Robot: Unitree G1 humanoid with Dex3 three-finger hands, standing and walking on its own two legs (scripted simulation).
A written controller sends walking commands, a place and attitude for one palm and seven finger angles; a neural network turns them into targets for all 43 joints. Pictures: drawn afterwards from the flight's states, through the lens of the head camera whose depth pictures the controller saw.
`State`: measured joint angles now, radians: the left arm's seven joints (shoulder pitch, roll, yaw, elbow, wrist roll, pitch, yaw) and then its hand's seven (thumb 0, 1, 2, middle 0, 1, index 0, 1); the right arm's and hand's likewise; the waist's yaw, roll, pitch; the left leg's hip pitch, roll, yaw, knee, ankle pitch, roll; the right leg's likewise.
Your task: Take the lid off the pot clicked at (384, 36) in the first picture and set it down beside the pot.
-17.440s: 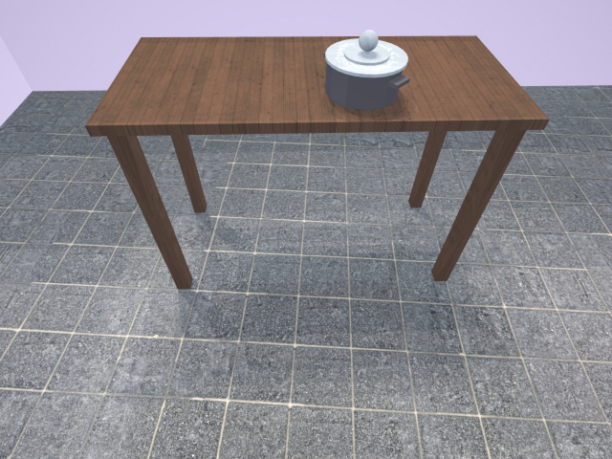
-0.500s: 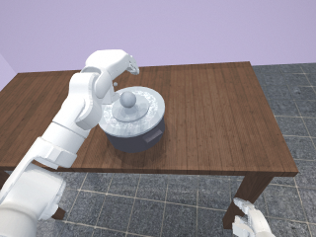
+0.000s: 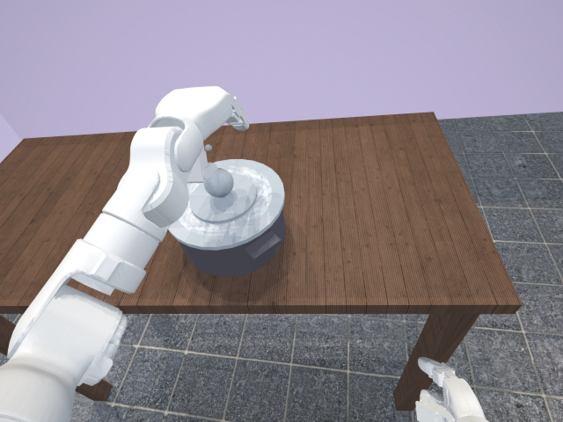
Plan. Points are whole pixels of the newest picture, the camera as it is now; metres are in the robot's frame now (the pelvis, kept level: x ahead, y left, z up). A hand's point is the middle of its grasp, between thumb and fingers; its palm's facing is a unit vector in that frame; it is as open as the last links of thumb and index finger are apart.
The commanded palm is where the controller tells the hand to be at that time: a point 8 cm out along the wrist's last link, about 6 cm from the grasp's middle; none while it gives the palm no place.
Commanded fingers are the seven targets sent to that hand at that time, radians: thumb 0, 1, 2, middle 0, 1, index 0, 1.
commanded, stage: move the open hand above the knob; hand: left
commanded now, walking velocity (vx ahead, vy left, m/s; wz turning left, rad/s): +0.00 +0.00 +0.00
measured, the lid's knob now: (218, 182) +0.45 +0.12 +0.12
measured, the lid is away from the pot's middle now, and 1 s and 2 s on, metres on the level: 0.00 0.00 0.00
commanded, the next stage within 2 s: lower the open fingers around the knob in 0.52 s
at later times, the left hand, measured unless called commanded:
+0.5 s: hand (196, 153) +0.42 +0.12 +0.20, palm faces -0.13 -0.02 -0.99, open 10.3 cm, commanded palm +0.39 +0.13 +0.27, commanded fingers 0.00 -0.36 1.54 -0.84 -0.08 -0.84 -0.08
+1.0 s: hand (197, 165) +0.42 +0.13 +0.18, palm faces -0.19 -0.05 -0.98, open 10.3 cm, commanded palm +0.39 +0.14 +0.24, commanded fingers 0.00 -0.36 1.54 -0.84 -0.08 -0.84 -0.08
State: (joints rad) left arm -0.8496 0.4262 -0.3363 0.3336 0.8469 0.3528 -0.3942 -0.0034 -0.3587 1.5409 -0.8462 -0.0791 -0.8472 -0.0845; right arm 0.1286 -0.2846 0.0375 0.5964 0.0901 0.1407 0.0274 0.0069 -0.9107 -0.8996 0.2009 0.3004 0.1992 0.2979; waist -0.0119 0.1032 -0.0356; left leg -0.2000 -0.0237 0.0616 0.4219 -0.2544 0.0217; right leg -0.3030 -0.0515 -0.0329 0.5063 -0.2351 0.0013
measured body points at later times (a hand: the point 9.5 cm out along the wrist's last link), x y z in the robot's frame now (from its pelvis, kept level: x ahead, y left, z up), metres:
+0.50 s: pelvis +0.00 +0.00 +0.00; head +0.00 -0.05 +0.45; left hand +0.42 +0.12 +0.26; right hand +0.18 -0.23 -0.11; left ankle -0.02 +0.11 -0.74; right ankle +0.02 -0.12 -0.74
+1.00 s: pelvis +0.00 +0.01 +0.00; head +0.01 -0.04 +0.45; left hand +0.42 +0.13 +0.23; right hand +0.18 -0.22 -0.11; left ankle -0.02 +0.11 -0.74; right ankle +0.02 -0.12 -0.74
